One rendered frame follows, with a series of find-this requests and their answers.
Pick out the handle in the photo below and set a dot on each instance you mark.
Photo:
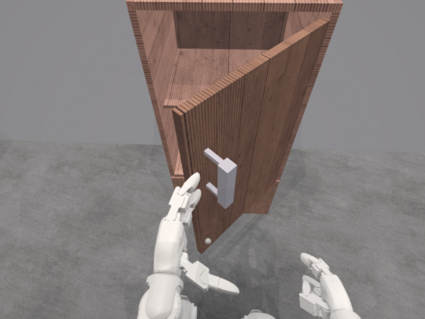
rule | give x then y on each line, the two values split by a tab
226	178

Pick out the left robot thigh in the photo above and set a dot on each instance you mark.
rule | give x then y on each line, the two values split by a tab
190	310

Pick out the robot right hand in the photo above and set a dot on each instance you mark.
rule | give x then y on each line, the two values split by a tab
322	299

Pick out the cupboard door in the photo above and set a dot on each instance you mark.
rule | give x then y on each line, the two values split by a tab
248	117

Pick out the left robot forearm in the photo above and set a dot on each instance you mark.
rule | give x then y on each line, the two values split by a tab
162	300

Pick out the robot left hand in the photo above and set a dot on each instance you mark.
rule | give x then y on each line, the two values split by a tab
171	240

